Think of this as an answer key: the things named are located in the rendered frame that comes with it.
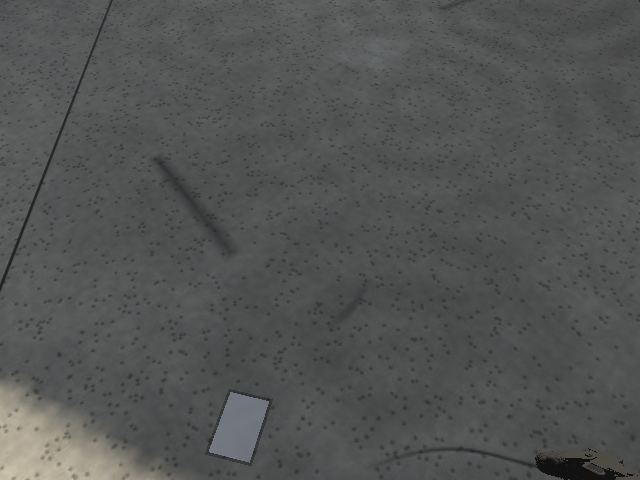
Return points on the robot right hand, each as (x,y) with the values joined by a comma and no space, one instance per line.
(584,465)

